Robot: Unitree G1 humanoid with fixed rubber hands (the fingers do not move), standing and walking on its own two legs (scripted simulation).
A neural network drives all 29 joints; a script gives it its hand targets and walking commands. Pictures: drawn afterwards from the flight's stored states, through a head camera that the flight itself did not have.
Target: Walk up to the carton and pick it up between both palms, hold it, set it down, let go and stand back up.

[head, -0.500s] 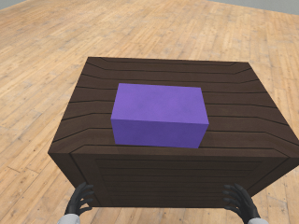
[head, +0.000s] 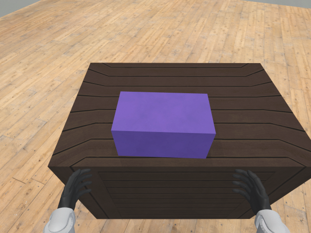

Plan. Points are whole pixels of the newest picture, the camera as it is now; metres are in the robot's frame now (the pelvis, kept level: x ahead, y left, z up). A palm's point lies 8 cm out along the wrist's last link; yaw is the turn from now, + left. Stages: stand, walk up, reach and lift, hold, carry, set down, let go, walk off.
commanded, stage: reach and lift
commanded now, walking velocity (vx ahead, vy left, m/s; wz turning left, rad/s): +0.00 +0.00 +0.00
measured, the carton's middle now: (162, 124) +0.46 +0.03 -0.02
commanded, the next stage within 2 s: none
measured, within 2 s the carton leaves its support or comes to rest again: neither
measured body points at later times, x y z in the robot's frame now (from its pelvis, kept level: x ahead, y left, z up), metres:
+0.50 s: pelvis -0.01 -0.01 +0.00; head +0.01 +0.00 +0.45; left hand +0.29 +0.26 +0.02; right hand +0.31 -0.22 +0.01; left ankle +0.02 +0.11 -0.74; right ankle -0.04 -0.09 -0.74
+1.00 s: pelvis -0.01 +0.00 +0.00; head +0.02 +0.00 +0.45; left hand +0.36 +0.27 +0.07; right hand +0.38 -0.22 +0.06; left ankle +0.02 +0.11 -0.74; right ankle -0.04 -0.09 -0.74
